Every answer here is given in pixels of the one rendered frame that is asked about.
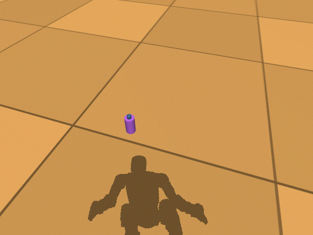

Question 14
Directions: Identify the bottle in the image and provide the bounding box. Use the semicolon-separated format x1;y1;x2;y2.
124;114;136;134

